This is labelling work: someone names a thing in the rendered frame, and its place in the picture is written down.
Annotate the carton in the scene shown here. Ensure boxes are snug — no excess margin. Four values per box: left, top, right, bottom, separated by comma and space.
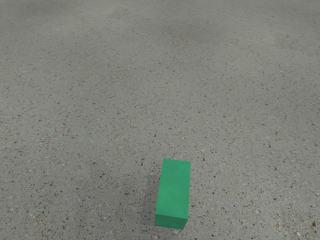
155, 158, 191, 230

